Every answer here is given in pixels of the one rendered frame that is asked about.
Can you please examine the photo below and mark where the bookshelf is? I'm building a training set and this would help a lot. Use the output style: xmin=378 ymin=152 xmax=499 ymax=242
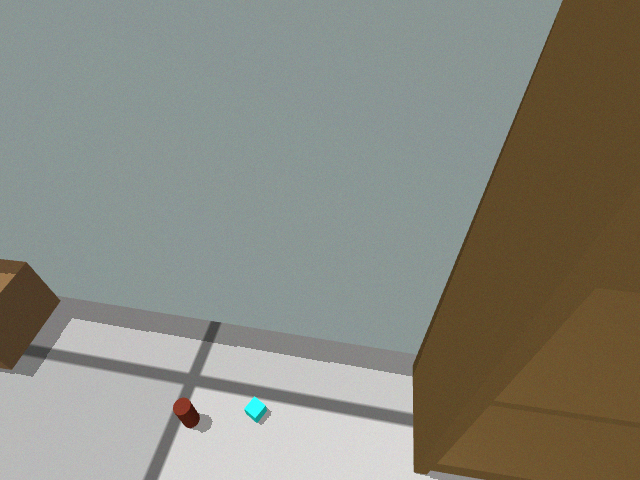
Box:
xmin=413 ymin=0 xmax=640 ymax=480

